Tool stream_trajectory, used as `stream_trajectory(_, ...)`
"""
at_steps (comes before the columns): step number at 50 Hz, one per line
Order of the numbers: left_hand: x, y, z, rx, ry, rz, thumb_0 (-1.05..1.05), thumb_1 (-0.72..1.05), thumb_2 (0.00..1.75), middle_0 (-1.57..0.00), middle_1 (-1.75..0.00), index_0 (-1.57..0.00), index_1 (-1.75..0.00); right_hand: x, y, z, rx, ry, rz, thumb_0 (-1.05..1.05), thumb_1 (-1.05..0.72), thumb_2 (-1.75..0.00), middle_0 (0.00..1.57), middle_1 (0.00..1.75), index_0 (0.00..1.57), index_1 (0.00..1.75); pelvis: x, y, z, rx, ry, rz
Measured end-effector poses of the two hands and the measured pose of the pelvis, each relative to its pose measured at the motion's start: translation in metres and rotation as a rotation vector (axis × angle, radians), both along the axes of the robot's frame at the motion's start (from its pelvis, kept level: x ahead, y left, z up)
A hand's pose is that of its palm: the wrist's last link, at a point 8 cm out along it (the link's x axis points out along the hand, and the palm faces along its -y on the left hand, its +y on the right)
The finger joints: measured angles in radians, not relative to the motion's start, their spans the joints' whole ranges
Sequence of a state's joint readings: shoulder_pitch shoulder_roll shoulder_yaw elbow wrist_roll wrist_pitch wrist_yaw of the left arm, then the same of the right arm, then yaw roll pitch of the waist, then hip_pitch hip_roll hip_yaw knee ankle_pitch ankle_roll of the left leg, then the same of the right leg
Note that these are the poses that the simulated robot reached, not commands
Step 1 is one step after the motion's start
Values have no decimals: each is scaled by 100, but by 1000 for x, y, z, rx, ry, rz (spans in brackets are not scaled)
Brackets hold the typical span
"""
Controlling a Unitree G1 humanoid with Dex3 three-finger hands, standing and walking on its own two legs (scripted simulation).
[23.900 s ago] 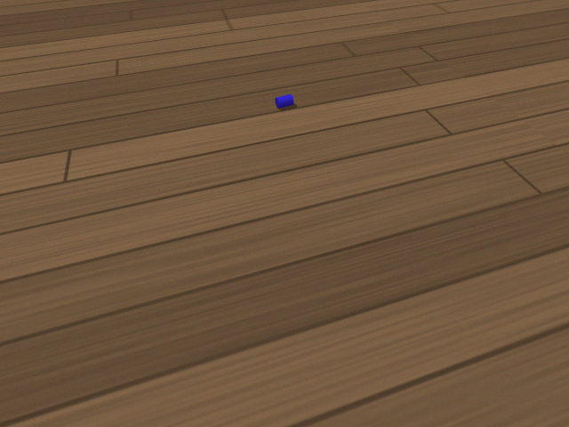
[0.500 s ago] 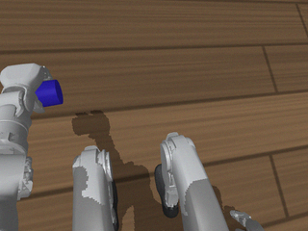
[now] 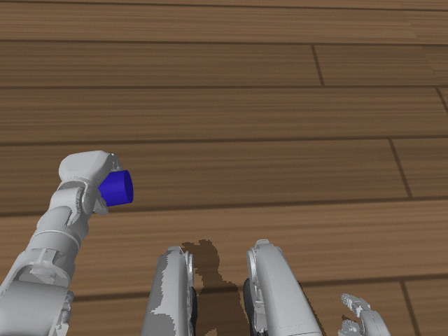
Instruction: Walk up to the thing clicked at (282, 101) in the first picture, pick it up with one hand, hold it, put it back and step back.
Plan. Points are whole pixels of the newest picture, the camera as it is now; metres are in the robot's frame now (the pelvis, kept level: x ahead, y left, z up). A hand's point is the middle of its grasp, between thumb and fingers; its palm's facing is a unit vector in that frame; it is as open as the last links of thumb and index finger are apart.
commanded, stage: lift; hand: left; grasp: from above
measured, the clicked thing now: (104, 190) +0.41 +0.25 -0.13
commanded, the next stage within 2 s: hold in 0.74 s
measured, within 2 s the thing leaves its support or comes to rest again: neither
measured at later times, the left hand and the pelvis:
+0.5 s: hand (72, 171) +0.37 +0.23 +0.05, palm faces -0.46 -0.08 -0.88, open 9.5 cm; pelvis +0.04 +0.00 +0.14, yaw +1 degrees
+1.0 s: hand (49, 138) +0.39 +0.23 +0.12, palm faces -0.45 -0.06 -0.89, open 9.5 cm; pelvis +0.08 +0.00 +0.19, yaw +1 degrees
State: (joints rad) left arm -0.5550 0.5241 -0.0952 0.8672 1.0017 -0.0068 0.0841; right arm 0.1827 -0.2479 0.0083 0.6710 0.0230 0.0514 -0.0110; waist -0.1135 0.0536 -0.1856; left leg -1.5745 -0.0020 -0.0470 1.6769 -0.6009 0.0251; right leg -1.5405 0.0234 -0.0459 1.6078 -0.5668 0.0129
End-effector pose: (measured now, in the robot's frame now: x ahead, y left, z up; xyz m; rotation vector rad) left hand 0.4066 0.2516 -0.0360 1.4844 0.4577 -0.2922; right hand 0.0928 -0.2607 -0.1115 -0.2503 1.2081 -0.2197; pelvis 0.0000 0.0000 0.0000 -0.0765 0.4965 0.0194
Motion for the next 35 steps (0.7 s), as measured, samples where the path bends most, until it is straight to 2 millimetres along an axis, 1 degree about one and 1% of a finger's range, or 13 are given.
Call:
stream_trajectory(7, -19, -7, 60, -5, -7, 2, -1, 9, 22, -92, -13, -90, -15, 3, 0, 52, -3, -43, -29, 1, -90, -90, 21, 30, 21, 30, 10, -1, 53, 17, -86, 2)
stream_trajectory(13, -27, -10, 98, 3, 1, 12, -1, 10, 22, -93, -11, -91, -14, 4, -2, 91, -9, -71, -48, 1, -90, -90, 21, 30, 21, 30, 19, -2, 90, 27, -145, 1)
stream_trajectory(18, -30, -14, 121, 6, 6, 10, -1, 10, 21, -93, -10, -91, -14, 8, -5, 115, -14, -84, -53, 1, -90, -90, 21, 30, 21, 30, 29, -2, 115, 35, -184, -1)
stream_trajectory(23, -28, -19, 139, 1, 4, 10, -2, 10, 21, -94, -9, -91, -13, 14, -6, 135, -14, -83, -49, 1, -90, -90, 20, 30, 21, 30, 37, -2, 135, 41, -216, -4)
stream_trajectory(29, -22, -20, 160, 3, -5, 19, -2, 10, 21, -94, -8, -92, -12, 25, -5, 154, -6, -84, -46, 1, -90, -90, 20, 30, 21, 30, 49, -1, 154, 48, -250, -6)
stream_trajectory(35, -16, -18, 179, 1, -8, 30, -2, 10, 21, -94, -7, -92, -12, 39, -4, 169, 5, -100, -49, 1, -90, -90, 20, 30, 21, 30, 59, 0, 170, 51, -281, -6)
